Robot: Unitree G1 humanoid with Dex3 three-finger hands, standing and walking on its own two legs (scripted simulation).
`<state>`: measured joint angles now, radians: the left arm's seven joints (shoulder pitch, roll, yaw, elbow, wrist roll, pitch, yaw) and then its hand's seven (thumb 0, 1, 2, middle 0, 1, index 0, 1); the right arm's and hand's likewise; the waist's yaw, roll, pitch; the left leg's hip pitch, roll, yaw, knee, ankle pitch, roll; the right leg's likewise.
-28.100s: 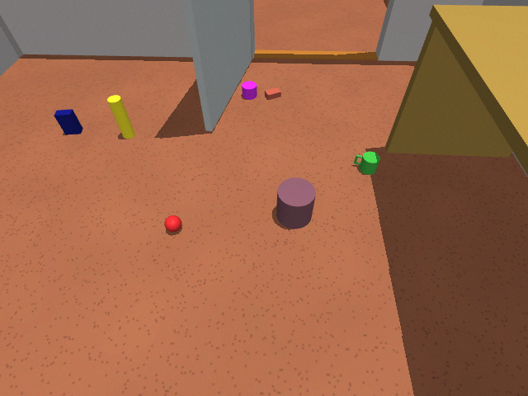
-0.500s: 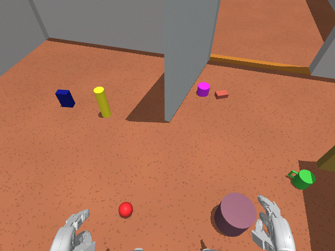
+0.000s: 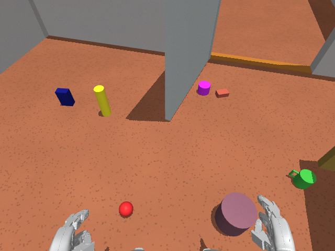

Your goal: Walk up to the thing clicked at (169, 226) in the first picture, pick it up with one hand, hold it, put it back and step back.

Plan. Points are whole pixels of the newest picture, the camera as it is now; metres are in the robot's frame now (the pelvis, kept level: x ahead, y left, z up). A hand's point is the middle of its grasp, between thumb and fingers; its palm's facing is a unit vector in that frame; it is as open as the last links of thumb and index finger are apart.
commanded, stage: home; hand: left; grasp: from above
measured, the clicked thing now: (126, 208) +0.44 +0.22 -0.68
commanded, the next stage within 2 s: stand in 0.56 s
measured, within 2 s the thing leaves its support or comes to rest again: neither
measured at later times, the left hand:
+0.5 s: hand (93, 245) +0.16 +0.18 -0.05, palm faces +0.04 -0.98 -0.19, open 7.4 cm
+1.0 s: hand out of the picture +0.09 +0.24 -0.11, palm faces +0.02 -0.94 -0.33, open 7.4 cm
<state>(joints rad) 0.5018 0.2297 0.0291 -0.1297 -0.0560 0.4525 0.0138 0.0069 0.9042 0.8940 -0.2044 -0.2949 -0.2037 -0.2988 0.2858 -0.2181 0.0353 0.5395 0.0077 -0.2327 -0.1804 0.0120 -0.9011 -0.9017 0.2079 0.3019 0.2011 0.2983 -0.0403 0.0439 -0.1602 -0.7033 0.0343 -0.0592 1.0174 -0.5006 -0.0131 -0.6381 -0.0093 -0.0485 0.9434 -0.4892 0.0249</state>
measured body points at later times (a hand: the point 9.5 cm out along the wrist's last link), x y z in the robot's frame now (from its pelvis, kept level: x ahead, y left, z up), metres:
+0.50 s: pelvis +0.00 +0.00 +0.00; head +0.03 +0.01 +0.45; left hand +0.16 +0.23 -0.03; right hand +0.16 -0.25 -0.06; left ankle +0.00 +0.12 -0.68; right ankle -0.01 -0.14 -0.68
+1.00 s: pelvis -0.01 +0.00 +0.04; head +0.01 +0.01 +0.49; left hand +0.09 +0.29 -0.09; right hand +0.10 -0.28 -0.08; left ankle +0.00 +0.12 -0.68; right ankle -0.01 -0.14 -0.68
